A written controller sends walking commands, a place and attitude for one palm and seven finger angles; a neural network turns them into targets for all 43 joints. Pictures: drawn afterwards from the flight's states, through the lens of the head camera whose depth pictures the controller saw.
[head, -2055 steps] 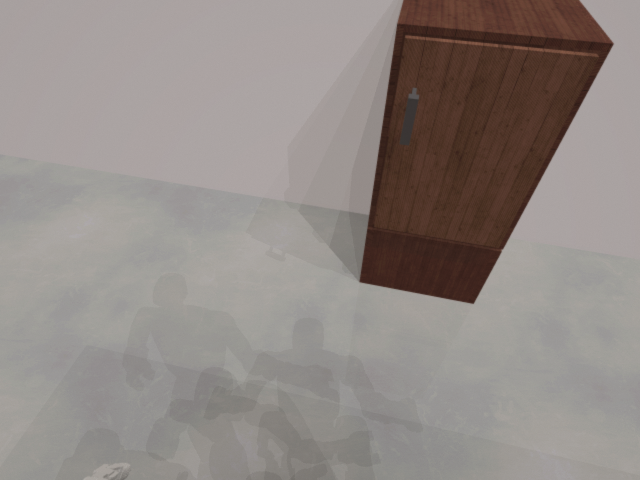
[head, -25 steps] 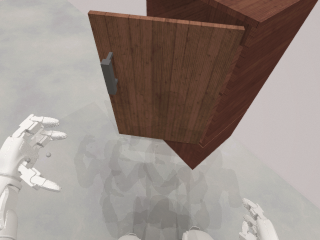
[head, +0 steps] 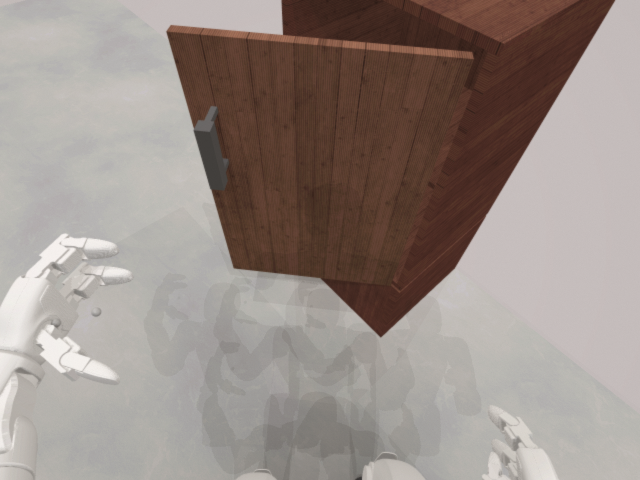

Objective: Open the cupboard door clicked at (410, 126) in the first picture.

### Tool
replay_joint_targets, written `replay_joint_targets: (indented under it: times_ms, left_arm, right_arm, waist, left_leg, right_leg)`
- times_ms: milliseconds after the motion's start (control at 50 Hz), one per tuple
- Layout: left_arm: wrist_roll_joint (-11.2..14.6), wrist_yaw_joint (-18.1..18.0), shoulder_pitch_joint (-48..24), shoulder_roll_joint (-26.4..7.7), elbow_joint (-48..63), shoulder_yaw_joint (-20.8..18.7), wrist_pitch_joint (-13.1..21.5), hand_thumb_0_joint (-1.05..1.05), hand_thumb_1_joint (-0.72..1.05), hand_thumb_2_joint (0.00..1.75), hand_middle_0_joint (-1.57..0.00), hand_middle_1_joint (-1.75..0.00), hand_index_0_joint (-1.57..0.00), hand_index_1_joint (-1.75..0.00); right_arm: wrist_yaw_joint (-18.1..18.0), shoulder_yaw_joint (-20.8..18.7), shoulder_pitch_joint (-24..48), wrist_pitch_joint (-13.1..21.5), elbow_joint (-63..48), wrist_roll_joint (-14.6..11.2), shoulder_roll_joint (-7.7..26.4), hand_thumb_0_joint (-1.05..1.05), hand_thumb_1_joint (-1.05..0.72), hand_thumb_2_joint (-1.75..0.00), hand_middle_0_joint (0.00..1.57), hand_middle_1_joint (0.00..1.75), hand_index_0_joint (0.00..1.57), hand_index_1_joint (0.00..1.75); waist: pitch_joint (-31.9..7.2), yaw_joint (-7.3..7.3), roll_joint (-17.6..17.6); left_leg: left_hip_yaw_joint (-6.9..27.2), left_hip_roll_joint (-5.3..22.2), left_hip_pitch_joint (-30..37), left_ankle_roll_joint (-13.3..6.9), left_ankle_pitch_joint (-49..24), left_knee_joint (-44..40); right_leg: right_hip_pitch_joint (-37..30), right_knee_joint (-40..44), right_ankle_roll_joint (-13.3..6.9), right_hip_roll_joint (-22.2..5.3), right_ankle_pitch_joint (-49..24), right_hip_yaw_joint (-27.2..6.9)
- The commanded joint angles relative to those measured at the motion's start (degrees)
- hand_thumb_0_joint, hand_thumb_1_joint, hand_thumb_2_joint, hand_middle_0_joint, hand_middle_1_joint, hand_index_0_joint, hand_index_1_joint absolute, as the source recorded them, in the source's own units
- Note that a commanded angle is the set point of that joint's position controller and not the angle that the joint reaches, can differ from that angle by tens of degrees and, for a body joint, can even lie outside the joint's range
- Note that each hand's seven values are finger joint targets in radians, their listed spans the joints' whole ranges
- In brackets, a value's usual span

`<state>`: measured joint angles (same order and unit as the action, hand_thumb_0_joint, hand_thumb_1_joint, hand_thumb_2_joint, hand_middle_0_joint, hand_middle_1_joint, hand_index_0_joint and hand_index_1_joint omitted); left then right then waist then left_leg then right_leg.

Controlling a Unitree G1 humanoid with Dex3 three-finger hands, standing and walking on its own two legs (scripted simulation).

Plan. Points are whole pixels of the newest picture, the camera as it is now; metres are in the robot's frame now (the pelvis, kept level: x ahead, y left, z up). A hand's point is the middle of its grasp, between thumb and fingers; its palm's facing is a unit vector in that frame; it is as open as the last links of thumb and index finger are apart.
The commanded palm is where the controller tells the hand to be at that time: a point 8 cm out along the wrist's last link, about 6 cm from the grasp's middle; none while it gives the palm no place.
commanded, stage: raise the hand with hooked fingers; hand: left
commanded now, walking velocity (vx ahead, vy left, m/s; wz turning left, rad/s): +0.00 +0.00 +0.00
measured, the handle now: (215, 148) +0.59 +0.20 +0.04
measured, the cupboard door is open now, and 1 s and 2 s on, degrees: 42 42 42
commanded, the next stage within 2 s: move the hooked fingers beside the handle in 0.04 s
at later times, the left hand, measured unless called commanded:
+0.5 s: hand (126, 264) +0.35 +0.26 +0.06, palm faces -0.10 -1.00 -0.03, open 14.0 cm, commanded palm +0.33 +0.31 +0.06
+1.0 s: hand (147, 214) +0.43 +0.26 +0.06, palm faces -0.07 -1.00 -0.01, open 14.0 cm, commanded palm +0.41 +0.31 +0.06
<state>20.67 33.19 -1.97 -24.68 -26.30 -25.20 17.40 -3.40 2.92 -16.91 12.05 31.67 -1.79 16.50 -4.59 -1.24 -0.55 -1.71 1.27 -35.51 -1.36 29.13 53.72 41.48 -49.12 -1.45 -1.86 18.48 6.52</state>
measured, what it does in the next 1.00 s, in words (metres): stands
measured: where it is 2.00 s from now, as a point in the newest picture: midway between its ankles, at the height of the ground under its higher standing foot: outside the picture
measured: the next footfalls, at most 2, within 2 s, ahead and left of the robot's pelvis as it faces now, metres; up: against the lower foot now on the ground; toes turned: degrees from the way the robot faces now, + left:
none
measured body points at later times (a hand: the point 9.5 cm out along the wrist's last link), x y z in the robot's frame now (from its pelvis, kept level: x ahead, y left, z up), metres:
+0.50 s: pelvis +0.00 +0.01 +0.00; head +0.08 +0.02 +0.44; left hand +0.35 +0.31 +0.07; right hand +0.14 -0.25 -0.09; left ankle -0.03 +0.10 -0.69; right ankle +0.06 -0.11 -0.69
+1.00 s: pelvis +0.00 +0.00 -0.01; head +0.11 +0.01 +0.43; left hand +0.43 +0.31 +0.06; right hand +0.07 -0.28 -0.11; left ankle -0.03 +0.10 -0.69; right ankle +0.06 -0.11 -0.69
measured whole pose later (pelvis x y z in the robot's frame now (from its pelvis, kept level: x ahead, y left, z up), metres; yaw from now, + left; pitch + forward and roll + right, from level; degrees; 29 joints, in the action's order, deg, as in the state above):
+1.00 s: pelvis +0.00 +0.00 -0.01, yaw -1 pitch +18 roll -1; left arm 13.0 32.7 -34.6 -33.5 -56.7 -28.2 19.5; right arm -2.9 2.9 -19.8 4.1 33.3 -1.2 17.7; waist -4.9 -5.6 0.3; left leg -2.4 2.1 -44.2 -1.1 29.7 56.4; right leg 50.7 -51.6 -1.9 -1.1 18.5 5.7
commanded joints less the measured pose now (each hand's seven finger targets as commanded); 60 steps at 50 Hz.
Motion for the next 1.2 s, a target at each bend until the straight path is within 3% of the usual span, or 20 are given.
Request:
replay_joint_targets:
  times_ms: [0, 80, 120, 180, 240, 340, 400, 480, 520, 600, 660, 720, 800, 880, 920, 1000, 1080, 1100, 1160, 1180]
  left_arm:
    - [2.18, 0.67, -12.18, -16.25, 10.42, -6.13, 2.72, 0.0, -0.5, 0.3, -0.3, -1.2, -0.3, -1.2]
    - [2.01, 0.55, -11.64, -15.99, 12.09, -5.69, 3.21, 0.0, -0.5, 0.3, -0.3, -1.2, -0.3, -1.2]
    - [2.0, 0.69, -10.99, -15.08, 11.04, -5.23, 3.13, 0.0, -0.5, 0.3, -0.3, -1.2, -0.3, -1.2]
    - [1.77, 0.76, -19.25, -15.29, 8.52, -4.02, 3.07, 0.0, -0.5, 0.3, -0.3, -1.2, -0.3, -1.2]
    - [1.09, 0.68, -21.55, -14.27, 8.15, -2.61, 3.18, 0.0, -0.5, 0.3, -0.3, -1.2, -0.3, -1.2]
    - [-1.16, -0.54, -27.7, -14.8, 7.24, -0.6, 2.72, 0.0, -0.5, 0.3, -0.3, -1.2, -0.3, -1.2]
    - [-1.45, -1.58, -27.37, -16.97, 4.72, -2.96, 2.33, 0.0, -0.5, 0.3, -0.3, -1.2, -0.3, -1.2]
    - [-1.73, -2.74, -28.73, -19.19, -2.46, -5.69, 1.35, 0.0, -0.5, 0.3, -0.3, -1.2, -0.3, -1.2]
    - [-2.56, -2.66, -30.0, -19.14, -3.9, -5.21, 1.41, 0.0, -0.5, 0.3, -0.3, -1.2, -0.3, -1.2]
    - [-3.19, -2.05, -33.03, -20.25, -2.65, -5.11, 3.34, 0.0, -0.5, 0.3, -0.3, -1.2, -0.3, -1.2]
    - [-3.3, -1.55, -38.25, -18.34, -5.53, -2.69, 4.18, 0.0, -0.5, 0.3, -0.3, -1.2, -0.3, -1.2]
    - [-3.49, -1.07, -43.03, -21.55, -10.43, -4.74, 4.5, 0.0, -0.5, 0.3, -0.3, -1.2, -0.3, -1.2]
    - [-5.02, -0.76, -45.98, -25.22, -12.01, -6.12, 5.1, 0.0, -0.5, 0.3, -0.3, -1.2, -0.3, -1.2]
    - [-5.39, -0.64, -48.68, -25.56, -15.54, -5.78, 5.45, 0.0, -0.5, 0.3, -0.3, -1.2, -0.3, -1.2]
    - [-5.73, -0.65, -50.3, -27.93, -19.72, -7.46, 5.39, 0.0, -0.5, 0.3, -0.3, -1.2, -0.3, -1.2]
    - [-7.48, 0.06, -57.13, -31.57, -24.01, -7.7, 5.76, 0.0, -0.5, 0.3, -0.3, -1.2, -0.3, -1.2]
    - [-8.07, 1.01, -59.0, -32.58, -23.89, -7.62, 6.87, 0.0, -0.5, 0.3, -0.3, -1.2, -0.3, -1.2]
    - [-8.05, 1.27, -59.05, -33.38, -24.45, -8.27, 6.91, 0.0, -0.5, 0.3, -0.3, -1.2, -0.3, -1.2]
    - [-7.83, 1.86, -59.81, -33.62, -27.69, -8.57, 6.26, 0.0, -0.5, 0.3, -0.3, -1.2, -0.3, -1.2]
    - [-7.55, 2.34, -62.81, -33.05, -27.66, -7.48, 6.18, 0.0, -0.5, 0.3, -0.3, -1.2, -0.3, -1.2]
  right_arm:
    - [-1.27, -3.5, 1.04, 2.84, -8.07, -0.45, 9.04, 0.0, -0.9, -0.9, 0.2, 0.3, 0.2, 0.3]
    - [-1.1, -3.62, 0.64, 3.26, -8.06, -0.14, 9.01, 0.0, -0.9, -0.9, 0.2, 0.3, 0.2, 0.3]
    - [-0.98, -3.61, 0.74, 3.12, -7.99, -0.2, 8.87, 0.0, -0.9, -0.9, 0.2, 0.3, 0.2, 0.3]
    - [-1.6, -3.44, 0.59, 2.74, -6.72, -0.31, 9.34, 0.0, -0.9, -0.9, 0.2, 0.3, 0.2, 0.3]
    - [-1.96, -3.55, 0.15, 2.96, -6.54, -0.4, 9.07, 0.0, -0.9, -0.9, 0.2, 0.3, 0.2, 0.3]
    - [-2.02, -3.71, -1.52, 2.68, -5.54, -0.09, 9.3, 0.0, -0.9, -0.9, 0.2, 0.3, 0.2, 0.3]
    - [-1.65, -3.77, -2.34, 1.91, -5.48, 0.09, 9.44, 0.0, -0.9, -0.9, 0.2, 0.3, 0.2, 0.3]
    - [-1.25, -3.4, -2.54, 0.15, -5.64, 0.26, 9.65, 0.0, -0.9, -0.9, 0.2, 0.3, 0.2, 0.3]
    - [-1.01, -3.48, -3.01, -0.7, -5.89, 0.09, 9.54, 0.0, -0.9, -0.9, 0.2, 0.3, 0.2, 0.3]
    - [-0.59, -3.87, -4.78, -1.62, -6.02, 0.34, 9.63, 0.0, -0.9, -0.9, 0.2, 0.3, 0.2, 0.3]
    - [-0.7, -3.89, -5.46, -2.45, -4.94, 0.12, 9.72, 0.0, -0.9, -0.9, 0.2, 0.3, 0.2, 0.3]
    - [-1.02, -3.98, -6.38, -3.33, -3.68, 0.12, 10.27, 0.0, -0.9, -0.9, 0.2, 0.3, 0.2, 0.3]
    - [-0.89, -4.0, -7.54, -4.53, -3.45, 0.3, 10.34, 0.0, -0.9, -0.9, 0.2, 0.3, 0.2, 0.3]
    - [-0.58, -3.86, -8.31, -5.73, -3.61, 0.39, 10.36, 0.0, -0.9, -0.9, 0.2, 0.3, 0.2, 0.3]
    - [-0.52, -3.81, -8.76, -6.54, -3.09, 0.34, 10.78, 0.0, -0.9, -0.9, 0.2, 0.3, 0.2, 0.3]
    - [-0.57, -3.51, -9.7, -7.82, -2.71, 0.36, 11.22, 0.0, -0.9, -0.9, 0.2, 0.3, 0.2, 0.3]
    - [-0.16, -3.65, -10.87, -8.87, -3.19, 0.76, 11.26, 0.0, -0.9, -0.9, 0.2, 0.3, 0.2, 0.3]
    - [-0.04, -3.73, -11.49, -9.31, -2.85, 0.79, 11.45, 0.0, -0.9, -0.9, 0.2, 0.3, 0.2, 0.3]
    - [0.01, -3.63, -11.73, -10.26, -2.6, 0.69, 11.74, 0.0, -0.9, -0.9, 0.2, 0.3, 0.2, 0.3]
    - [-0.08, -3.44, -11.68, -10.39, -2.68, 0.76, 11.75, 0.0, -0.9, -0.9, 0.2, 0.3, 0.2, 0.3]
  waist:
    - [-13.25, 0.39, -3.6]
    - [-15.13, 0.67, -5.2]
    - [-14.4, 0.45, -3.79]
    - [-10.81, -1.42, -2.49]
    - [-13.37, -1.04, -6.21]
    - [-17.96, -1.37, -7.03]
    - [-19.12, -0.79, -4.05]
    - [-16.53, -0.39, -1.46]
    - [-16.89, -0.59, -2.95]
    - [-22.24, -0.6, -5.31]
    - [-20.39, -2.89, -3.3]
    - [-19.63, -3.19, -3.24]
    - [-23.39, -2.59, -5.23]
    - [-23.09, -3.31, -5.24]
    - [-22.36, -3.81, -2.39]
    - [-22.45, -4.85, -4.14]
    - [-26.92, -4.83, -7.42]
    - [-28.52, -4.79, -6.23]
    - [-26.8, -5.49, -5.62]
    - [-26.3, -6.58, -6.24]
  left_leg:
    - [2.95, -1.6, -2.08, 0.43, -15.07, -9.71]
    - [3.25, -1.49, 0.12, 0.76, -19.53, -9.15]
    - [3.21, -1.48, -0.43, 0.77, -18.7, -9.36]
    - [3.57, -1.31, -1.92, 0.78, -15.14, -8.89]
    - [3.81, -1.47, 0.38, 1.13, -16.47, -9.36]
    - [4.86, -1.03, 3.25, 2.2, -22.44, -8.93]
    - [4.56, -0.92, 2.3, 2.37, -25.17, -8.53]
    - [3.45, -1.18, -2.77, 1.89, -22.05, -8.44]
    - [2.84, -1.29, -3.4, 1.61, -21.23, -8.7]
    - [2.83, -0.96, -1.0, 1.63, -26.3, -7.73]
    - [2.71, -0.92, -2.34, 1.02, -22.87, -7.44]
    - [2.44, -1.12, -4.62, 0.71, -19.24, -6.9]
    - [2.27, -1.18, -4.47, 0.49, -22.53, -6.1]
    - [2.1, -1.02, -5.81, 0.27, -23.28, -5.21]
    - [1.71, -1.0, -8.79, 0.03, -19.95, -4.83]
    - [1.68, -0.95, -11.01, -0.31, -18.12, -3.63]
    - [2.03, -0.87, -8.47, -0.2, -22.98, -2.46]
    - [2.04, -0.69, -8.01, -0.21, -23.49, -2.3]
    - [2.05, -0.61, -10.14, -0.28, -21.42, -2.02]
    - [2.03, -0.54, -10.26, -0.44, -21.39, -1.49]
  right_leg:
    - [-16.58, 5.72, -0.45, 1.76, -3.93, -5.54]
    - [-16.73, 4.23, -0.72, 2.11, -8.55, -4.76]
    - [-16.3, 4.47, -0.47, 2.07, -7.93, -4.54]
    - [-12.75, 4.64, -0.46, 2.29, -4.66, -4.47]
    - [-12.26, 4.17, -0.56, 1.93, -5.26, -4.16]
    - [-11.19, 2.64, -0.55, 1.92, -8.29, -3.39]
    - [-12.91, 2.37, -0.48, 1.95, -10.67, -3.39]
    - [-14.68, 2.4, -0.62, 1.96, -11.02, -4.02]
    - [-14.52, 2.61, -0.4, 1.72, -10.82, -4.48]
    - [-15.99, 1.76, -0.49, 2.03, -14.55, -5.13]
    - [-13.77, 2.31, -0.08, 2.18, -13.09, -5.15]
    - [-13.71, 2.44, -0.23, 2.13, -11.17, -5.93]
    - [-15.56, 1.34, -0.46, 2.08, -14.72, -6.44]
    - [-14.93, 0.85, -0.58, 2.4, -15.93, -6.63]
    - [-15.47, 1.42, -0.09, 2.19, -14.18, -7.3]
    - [-13.99, 0.75, -0.15, 2.24, -12.71, -8.1]
    - [-13.55, -0.99, -0.67, 2.8, -16.47, -7.49]
    - [-13.99, -0.89, -0.43, 2.88, -17.05, -7.47]
    - [-12.77, -0.46, -0.18, 2.81, -15.54, -7.55]
    - [-11.36, -0.88, -0.43, 3.02, -15.52, -7.55]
